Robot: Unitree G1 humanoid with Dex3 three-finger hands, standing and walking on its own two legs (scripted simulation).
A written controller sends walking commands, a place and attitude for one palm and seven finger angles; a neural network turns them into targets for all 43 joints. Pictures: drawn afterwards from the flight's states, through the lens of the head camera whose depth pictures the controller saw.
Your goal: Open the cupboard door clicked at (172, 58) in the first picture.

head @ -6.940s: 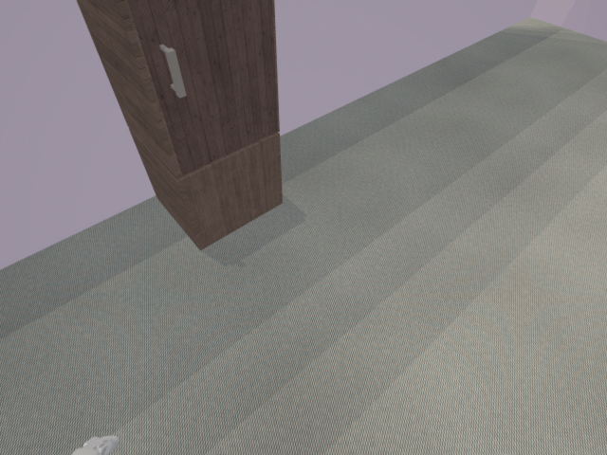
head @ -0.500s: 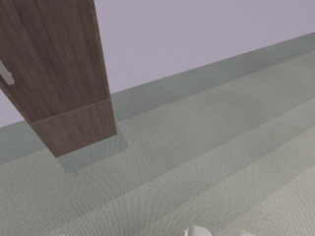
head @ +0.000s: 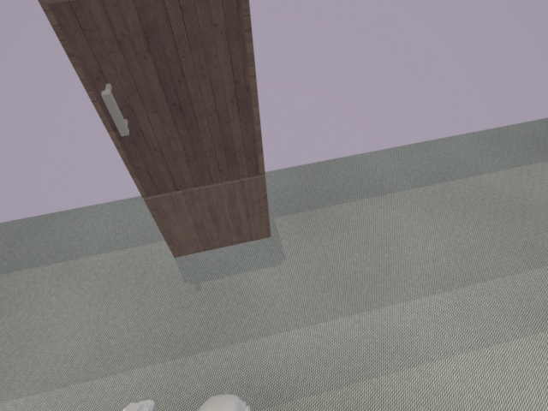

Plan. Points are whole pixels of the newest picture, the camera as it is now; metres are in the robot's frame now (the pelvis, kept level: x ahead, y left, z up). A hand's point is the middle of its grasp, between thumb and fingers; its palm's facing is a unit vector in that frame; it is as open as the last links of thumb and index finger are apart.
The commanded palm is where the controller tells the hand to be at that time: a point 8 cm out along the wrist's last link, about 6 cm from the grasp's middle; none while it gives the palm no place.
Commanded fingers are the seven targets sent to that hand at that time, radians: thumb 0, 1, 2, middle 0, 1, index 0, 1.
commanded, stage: turn to face it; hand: left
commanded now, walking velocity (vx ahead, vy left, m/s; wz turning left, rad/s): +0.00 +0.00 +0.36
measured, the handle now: (116, 110) +0.79 +0.43 +0.00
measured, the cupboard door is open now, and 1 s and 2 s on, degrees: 0 0 0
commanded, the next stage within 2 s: take the last steps up to it in 0.30 s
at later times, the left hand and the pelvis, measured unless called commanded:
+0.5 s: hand out of the picture -0.01 +0.26 -0.17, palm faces +0.19 -0.95 -0.24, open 7.4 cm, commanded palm none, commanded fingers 0.00 0.90 0.90 -0.20 -0.30 -0.20 -0.30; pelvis -0.03 +0.05 +0.00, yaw +9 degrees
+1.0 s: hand out of the picture -0.09 +0.17 -0.16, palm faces +0.34 -0.93 -0.14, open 7.4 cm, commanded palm none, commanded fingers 0.00 0.90 0.90 -0.20 -0.30 -0.20 -0.30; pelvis +0.05 +0.07 +0.00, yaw +14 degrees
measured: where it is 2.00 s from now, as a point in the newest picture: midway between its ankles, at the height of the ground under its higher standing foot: (248, 386)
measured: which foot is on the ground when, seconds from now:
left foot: up 0.00-0.16, down 0.18-0.62, up 0.64-1.00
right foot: down 0.00-0.18, up 0.20-0.60, down 0.62-1.00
